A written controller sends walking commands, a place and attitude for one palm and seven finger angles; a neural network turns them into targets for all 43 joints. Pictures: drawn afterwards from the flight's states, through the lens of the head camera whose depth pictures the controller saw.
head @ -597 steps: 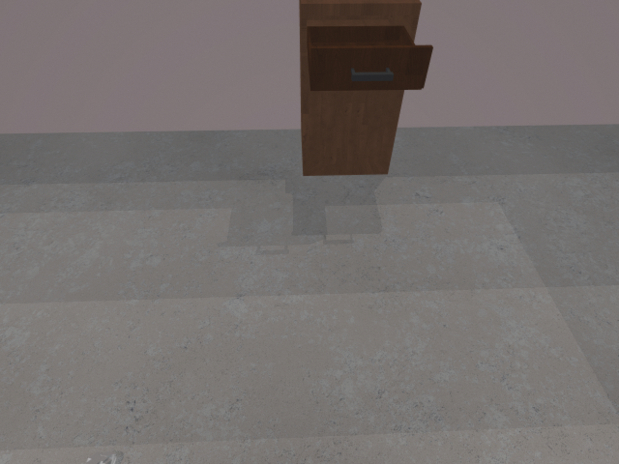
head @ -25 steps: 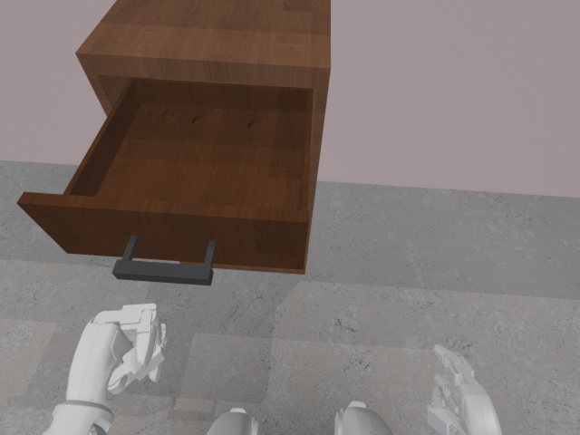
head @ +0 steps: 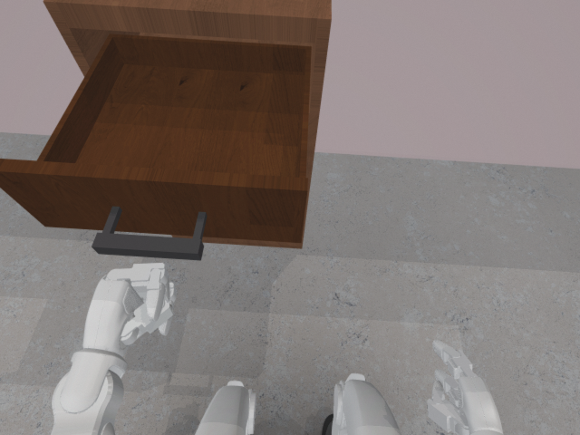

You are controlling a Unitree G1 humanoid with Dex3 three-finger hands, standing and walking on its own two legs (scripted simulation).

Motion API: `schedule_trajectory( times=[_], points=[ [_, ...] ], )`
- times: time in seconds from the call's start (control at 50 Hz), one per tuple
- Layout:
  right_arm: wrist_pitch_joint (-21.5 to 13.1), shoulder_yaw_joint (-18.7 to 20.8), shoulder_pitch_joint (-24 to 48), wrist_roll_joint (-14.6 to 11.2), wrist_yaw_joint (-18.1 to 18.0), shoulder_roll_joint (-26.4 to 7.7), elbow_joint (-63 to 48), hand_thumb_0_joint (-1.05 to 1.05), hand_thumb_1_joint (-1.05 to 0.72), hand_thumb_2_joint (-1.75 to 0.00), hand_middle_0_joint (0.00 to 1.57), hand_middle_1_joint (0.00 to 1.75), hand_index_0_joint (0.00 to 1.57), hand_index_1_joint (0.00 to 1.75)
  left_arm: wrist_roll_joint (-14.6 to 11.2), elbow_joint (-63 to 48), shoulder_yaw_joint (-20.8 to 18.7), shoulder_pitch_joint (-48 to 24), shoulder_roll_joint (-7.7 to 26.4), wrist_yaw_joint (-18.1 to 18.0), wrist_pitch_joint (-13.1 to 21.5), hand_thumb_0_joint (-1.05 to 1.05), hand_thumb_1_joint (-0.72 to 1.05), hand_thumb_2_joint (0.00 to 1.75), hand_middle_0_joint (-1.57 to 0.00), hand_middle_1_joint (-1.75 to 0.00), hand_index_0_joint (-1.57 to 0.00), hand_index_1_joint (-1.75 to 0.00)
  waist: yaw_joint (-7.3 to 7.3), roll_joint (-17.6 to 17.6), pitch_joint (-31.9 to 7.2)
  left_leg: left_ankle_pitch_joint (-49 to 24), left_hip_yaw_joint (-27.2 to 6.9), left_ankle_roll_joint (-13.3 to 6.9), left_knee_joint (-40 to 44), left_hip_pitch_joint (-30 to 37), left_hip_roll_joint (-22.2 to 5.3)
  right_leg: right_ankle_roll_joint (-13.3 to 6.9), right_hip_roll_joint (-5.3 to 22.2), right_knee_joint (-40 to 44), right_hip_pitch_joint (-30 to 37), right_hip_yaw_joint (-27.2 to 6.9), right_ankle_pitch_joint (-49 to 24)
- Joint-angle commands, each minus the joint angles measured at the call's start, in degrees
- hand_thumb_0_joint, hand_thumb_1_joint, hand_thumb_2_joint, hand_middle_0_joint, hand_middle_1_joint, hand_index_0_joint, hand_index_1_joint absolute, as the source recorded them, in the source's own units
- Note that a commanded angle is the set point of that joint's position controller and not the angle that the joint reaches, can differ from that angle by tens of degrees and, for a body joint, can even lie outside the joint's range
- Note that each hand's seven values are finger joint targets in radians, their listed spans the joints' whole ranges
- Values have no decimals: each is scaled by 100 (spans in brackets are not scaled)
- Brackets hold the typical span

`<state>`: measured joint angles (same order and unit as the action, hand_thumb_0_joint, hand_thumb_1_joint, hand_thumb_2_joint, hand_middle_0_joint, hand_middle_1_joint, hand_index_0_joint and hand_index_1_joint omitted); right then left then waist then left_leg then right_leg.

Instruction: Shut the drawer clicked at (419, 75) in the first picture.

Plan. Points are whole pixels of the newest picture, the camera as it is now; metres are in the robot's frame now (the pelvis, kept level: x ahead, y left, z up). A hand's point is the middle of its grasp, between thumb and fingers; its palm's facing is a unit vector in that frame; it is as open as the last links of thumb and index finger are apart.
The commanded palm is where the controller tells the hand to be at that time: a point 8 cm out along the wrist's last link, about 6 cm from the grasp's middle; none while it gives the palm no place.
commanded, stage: bring the fist close to the handle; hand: left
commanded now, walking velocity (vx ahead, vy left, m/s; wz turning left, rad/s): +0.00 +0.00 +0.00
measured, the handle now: (153, 232) +0.37 +0.20 +0.04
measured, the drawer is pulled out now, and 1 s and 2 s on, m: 0.30 0.27 0.13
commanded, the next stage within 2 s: push the drawer shut in 0.30 s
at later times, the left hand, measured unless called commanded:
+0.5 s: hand (168, 310) +0.27 +0.16 +0.03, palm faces -0.05 -1.00 -0.07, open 3.3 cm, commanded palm +0.26 +0.22 +0.04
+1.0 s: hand (172, 271) +0.32 +0.17 +0.03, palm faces -0.07 -1.00 -0.07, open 3.0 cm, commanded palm +0.32 +0.22 +0.04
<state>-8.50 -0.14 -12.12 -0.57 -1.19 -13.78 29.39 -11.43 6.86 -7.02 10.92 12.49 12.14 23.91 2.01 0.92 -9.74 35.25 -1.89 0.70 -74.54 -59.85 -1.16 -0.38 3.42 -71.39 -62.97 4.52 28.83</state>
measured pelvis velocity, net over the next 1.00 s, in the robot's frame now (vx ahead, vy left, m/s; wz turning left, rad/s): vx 0.00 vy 0.00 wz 0.00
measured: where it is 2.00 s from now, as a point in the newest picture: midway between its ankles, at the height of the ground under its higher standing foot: outside the picture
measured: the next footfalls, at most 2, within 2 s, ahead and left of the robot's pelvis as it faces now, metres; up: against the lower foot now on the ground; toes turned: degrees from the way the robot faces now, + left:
none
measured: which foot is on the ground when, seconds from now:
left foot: down 0.00-1.00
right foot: down 0.00-1.00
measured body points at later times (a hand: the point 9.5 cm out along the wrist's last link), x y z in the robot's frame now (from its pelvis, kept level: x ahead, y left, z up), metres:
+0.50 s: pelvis +0.00 +0.00 +0.00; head +0.10 +0.00 +0.44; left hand +0.27 +0.22 +0.04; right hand +0.18 -0.24 -0.08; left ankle +0.00 +0.12 -0.62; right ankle +0.05 -0.12 -0.62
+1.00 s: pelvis +0.00 +0.00 +0.00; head +0.10 +0.01 +0.44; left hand +0.32 +0.22 +0.04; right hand +0.15 -0.25 -0.10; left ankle +0.00 +0.12 -0.62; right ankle +0.05 -0.12 -0.62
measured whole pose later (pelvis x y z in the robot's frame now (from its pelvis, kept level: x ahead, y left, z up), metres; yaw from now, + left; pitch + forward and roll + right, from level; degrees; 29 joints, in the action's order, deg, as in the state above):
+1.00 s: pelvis +0.00 +0.00 +0.00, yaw +0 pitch +21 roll -1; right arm -5.7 -0.5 -12.5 -0.8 -2.0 -14.4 32.0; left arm -10.9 18.5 -8.9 -2.9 14.1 12.5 24.1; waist 2.5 0.9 -9.3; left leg 34.1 -1.9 0.7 -73.5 -60.3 -1.0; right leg -0.4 3.5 -70.4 -63.3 4.5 27.8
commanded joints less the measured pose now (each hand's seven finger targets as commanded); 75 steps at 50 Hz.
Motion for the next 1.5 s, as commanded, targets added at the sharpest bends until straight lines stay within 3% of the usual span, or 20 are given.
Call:
schedule_trajectory(
  times=[0.0, 0.08, 0.16, 0.2, 0.24, 0.3, 0.34, 0.52, 0.58, 0.66, 0.7, 0.72, 0.74, 0.86, 1.1, 1.14, 1.18, 1.24, 1.42, 1.48],
  points=[
    [-243, 309, 82, -22, -39, -782, -897, 0, -90, -90, 20, 30, 20, 30, -122, -1375, -389, -329, 665, -91, 379, 0, 90, 90, -140, -160, -140, -160, -56, 93, -1864, -1779, 58, -163, 1218, 704, 182, -83, -242, 1002, 1882, -206, -1083],
    [-168, 311, 72, -29, -50, -791, -875, 0, -90, -90, 20, 30, 20, 30, -123, -1201, -433, -310, 651, -138, 323, 0, 90, 90, -140, -160, -140, -160, -13, -116, -1654, -1597, 46, -165, 1220, 531, 173, -65, -253, 1052, 1848, -210, -925],
    [-160, 318, 58, -29, -52, -782, -914, 0, -90, -90, 20, 30, 20, 30, -125, -1292, -383, -136, 620, -102, 383, 0, 90, 90, -140, -160, -140, -160, -31, -88, -1774, -1722, 56, -176, 1211, 636, 176, -78, -253, 1028, 1887, -201, -1060],
    [-162, 304, 67, -26, -44, -771, -918, 0, -90, -90, 20, 30, 20, 30, -142, -1352, -309, -123, 586, -74, 414, 0, 90, 90, -140, -160, -140, -160, -19, 87, -1681, -1696, 62, -161, 1220, 633, 187, -85, -239, 1046, 1855, -203, -1045],
    [-161, 301, 74, -27, -63, -789, -889, 0, -90, -90, 20, 30, 20, 30, -126, -1224, -331, -216, 630, -87, 433, 0, 90, 90, -140, -160, -140, -160, 38, -112, -1513, -1566, 36, -177, 1185, 508, 178, -79, -263, 1060, 1764, -210, -881],
    [-179, 309, 82, -28, -49, -775, -942, 0, -90, -90, 20, 30, 20, 30, -105, -1399, -209, -61, 517, -80, 492, 0, 90, 90, -140, -160, -140, -160, -22, 170, -1616, -1671, 39, -155, 1224, 683, 187, -104, -247, 1001, 1703, -166, -949],
    [-157, 308, 53, -21, -56, -794, -919, 0, -90, -90, 20, 30, 20, 30, -111, -1300, -270, -129, 589, -112, 470, 0, 90, 90, -140, -160, -140, -160, 54, -80, -1502, -1558, 35, -179, 1173, 558, 181, -82, -265, 1050, 1670, -186, -843],
    [-134, 291, 54, -7, -77, -793, -798, 0, -90, -90, 20, 30, 20, 30, -20, -1195, -178, -1046, 565, -146, 427, 0, 90, 90, -140, -160, -140, -160, 98, 203, -1720, -1644, 31, -169, 1130, 704, 195, -93, -244, 993, 1611, -198, -969],
    [-76, 299, 18, -20, -87, -809, -799, 0, -90, -90, 20, 30, 20, 30, -64, -945, -471, -953, 781, -109, 301, 0, 90, 90, -140, -160, -140, -160, 19, 31, -1883, -1720, 76, -171, 1146, 625, 196, -73, -241, 1033, 1896, -249, -1122],
    [-21, 275, 12, -33, -87, -805, -757, 0, -90, -90, 20, 30, 20, 30, -85, -678, -437, -1378, 699, -90, 209, 0, 90, 90, -140, -160, -140, -160, 94, -15, -1745, -1666, 78, -177, 1175, 590, 187, -63, -253, 1074, 1844, -250, -1075],
    [-13, 286, 11, -31, -104, -824, -701, 0, -90, -90, 20, 30, 20, 30, -100, -633, -597, -1637, 852, -109, 244, 0, 90, 90, -140, -160, -140, -160, 82, 39, -1788, -1668, 80, -165, 1165, 587, 185, -66, -245, 1070, 1855, -273, -1085],
    [-25, 269, 12, -27, -101, -810, -685, 0, -90, -90, 20, 30, 20, 30, -102, -604, -437, -1782, 700, -91, 254, 0, 90, 90, -140, -160, -140, -160, 137, 62, -1758, -1640, 77, -170, 1176, 615, 192, -61, -241, 1089, 1807, -261, -1062],
    [-31, 273, -16, -26, -110, -829, -658, 0, -90, -90, 20, 30, 20, 30, -121, -598, -543, -1896, 828, -96, 286, 0, 90, 90, -140, -160, -140, -160, 138, 50, -1758, -1667, 54, -173, 1164, 601, 173, -75, -249, 1066, 1796, -250, -1059],
    [-25, 270, -34, -24, -122, -858, -538, 0, -90, -90, 20, 30, 20, 30, -99, -182, -553, -2373, 846, -64, 385, 0, 90, 90, -140, -160, -140, -160, 170, -2, -1772, -1518, 54, -168, 1219, 585, 175, -67, -251, 1115, 1745, -271, -873],
    [31, 257, -151, -16, -149, -890, -338, 0, -90, -90, 20, 30, 20, 30, -37, 450, -604, -3670, 970, -127, 383, 0, 90, 90, -140, -160, -140, -160, 228, 261, -2055, -1499, 56, -146, 1306, 806, 176, -71, -240, 1144, 1669, -278, -870],
    [59, 245, -193, -15, -157, -920, -321, 0, -90, -90, 20, 30, 20, 30, -20, 755, -718, -3794, 1102, -147, 383, 0, 90, 90, -140, -160, -140, -160, 261, 32, -1899, -1409, 41, -162, 1312, 647, 168, -68, -263, 1161, 1675, -279, -785],
    [92, 242, -202, -15, -150, -911, -311, 0, -90, -90, 20, 30, 20, 30, 29, 842, -730, -4074, 1117, -155, 431, 0, 90, 90, -140, -160, -140, -160, 238, 168, -1983, -1354, 47, -140, 1346, 678, 172, -75, -250, 1147, 1647, -288, -735],
    [120, 234, -278, -5, -152, -925, -264, 0, -90, -90, 20, 30, 20, 30, 40, 1156, -804, -4398, 1206, -189, 460, 0, 90, 90, -140, -160, -140, -160, 314, 25, -1937, -1293, 54, -164, 1310, 584, 173, -64, -268, 1174, 1661, -309, -688],
    [263, 243, -474, 14, -119, -946, -138, 0, -90, -90, 20, 30, 20, 30, 117, 1785, -965, -5162, 1413, -123, 542, 0, 90, 90, -140, -160, -140, -160, 309, 269, -2231, -1580, 59, -125, 1352, 760, 159, -87, -265, 1131, 1717, -305, -999],
    [329, 226, -552, 22, -117, -965, -59, 0, -90, -90, 20, 30, 20, 30, 128, 2211, -1009, -5521, 1472, -118, 522, 0, 90, 90, -140, -160, -140, -160, 438, 85, -2063, -1450, 73, -151, 1303, 575, 160, -54, -278, 1163, 1643, -324, -928]
  ],
)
